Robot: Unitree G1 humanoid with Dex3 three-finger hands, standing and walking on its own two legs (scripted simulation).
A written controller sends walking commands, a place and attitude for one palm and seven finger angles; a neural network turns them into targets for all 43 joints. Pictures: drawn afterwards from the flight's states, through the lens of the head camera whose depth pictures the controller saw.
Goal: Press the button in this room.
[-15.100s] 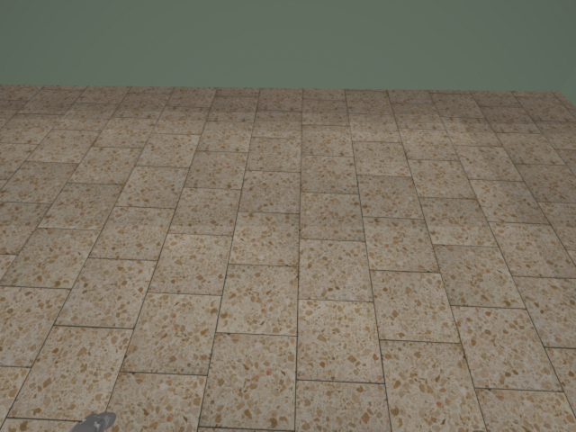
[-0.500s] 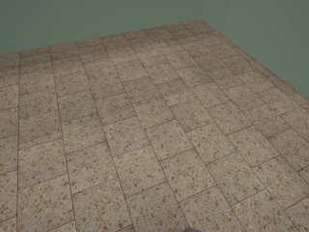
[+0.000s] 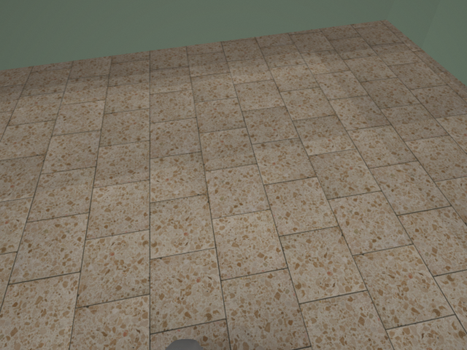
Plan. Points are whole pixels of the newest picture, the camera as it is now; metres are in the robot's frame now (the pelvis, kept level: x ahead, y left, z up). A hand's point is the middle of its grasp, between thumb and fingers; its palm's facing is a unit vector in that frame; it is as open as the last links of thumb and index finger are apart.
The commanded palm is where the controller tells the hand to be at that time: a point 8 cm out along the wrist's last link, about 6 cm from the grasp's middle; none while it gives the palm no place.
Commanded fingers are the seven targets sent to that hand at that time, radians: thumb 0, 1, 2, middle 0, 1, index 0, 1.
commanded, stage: turn or walk to find it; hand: left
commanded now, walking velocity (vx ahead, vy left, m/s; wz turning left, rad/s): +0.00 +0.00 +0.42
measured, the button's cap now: out of the picture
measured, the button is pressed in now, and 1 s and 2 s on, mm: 0 0 0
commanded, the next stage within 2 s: stand and wait in 0.92 s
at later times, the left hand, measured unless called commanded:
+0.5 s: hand out of the picture +0.07 +0.23 -0.15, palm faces +0.20 -0.94 -0.27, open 7.4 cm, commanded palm none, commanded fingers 0.00 0.90 0.90 -0.20 -0.30 -0.20 -0.30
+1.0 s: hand out of the picture -0.09 +0.20 -0.18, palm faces +0.45 -0.86 -0.24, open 7.3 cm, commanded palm none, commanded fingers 0.00 0.90 0.90 -0.20 -0.30 -0.20 -0.30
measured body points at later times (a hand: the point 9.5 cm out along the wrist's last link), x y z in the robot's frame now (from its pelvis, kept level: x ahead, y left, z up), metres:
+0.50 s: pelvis +0.00 +0.01 +0.00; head +0.04 +0.00 +0.44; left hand +0.06 +0.28 -0.13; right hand +0.11 -0.22 -0.16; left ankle -0.02 +0.14 -0.74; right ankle +0.02 -0.10 -0.73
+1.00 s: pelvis -0.02 +0.01 -0.01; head +0.02 +0.03 +0.44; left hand -0.11 +0.24 -0.16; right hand +0.16 -0.19 -0.15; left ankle -0.09 +0.11 -0.73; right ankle +0.03 -0.10 -0.74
